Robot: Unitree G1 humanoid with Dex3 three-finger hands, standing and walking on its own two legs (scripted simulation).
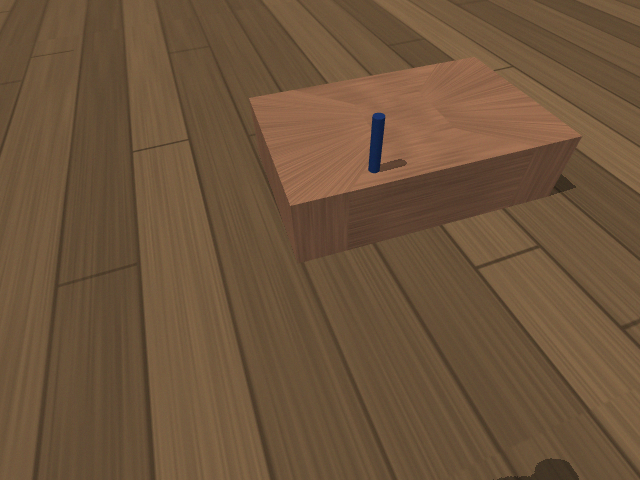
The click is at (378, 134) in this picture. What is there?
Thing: slim round
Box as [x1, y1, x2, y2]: [368, 113, 384, 172]
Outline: 382,113 375,113 372,116 368,167 369,171 371,172 377,172 379,170 384,124 384,115
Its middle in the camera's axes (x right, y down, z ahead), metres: +0.19 -0.35 +1.37
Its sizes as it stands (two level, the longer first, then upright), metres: 0.043 0.043 0.226
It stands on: a support 0.33 m high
